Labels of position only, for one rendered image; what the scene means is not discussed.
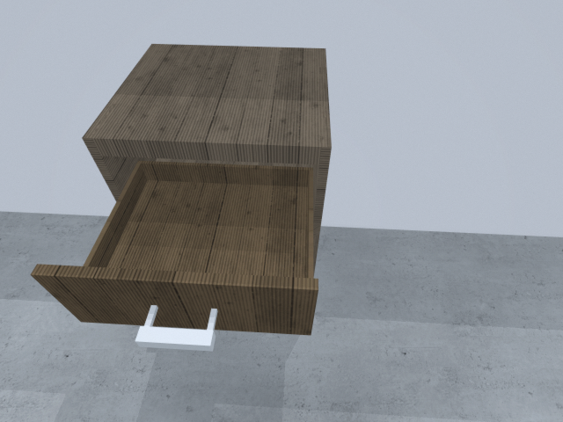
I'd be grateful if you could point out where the drawer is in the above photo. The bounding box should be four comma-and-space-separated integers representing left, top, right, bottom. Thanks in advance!
30, 161, 318, 335

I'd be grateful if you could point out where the cabinet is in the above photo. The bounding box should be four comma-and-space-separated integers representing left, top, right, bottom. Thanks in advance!
82, 44, 332, 279

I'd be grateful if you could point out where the handle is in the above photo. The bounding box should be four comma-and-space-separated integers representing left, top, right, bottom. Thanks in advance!
135, 305, 218, 352

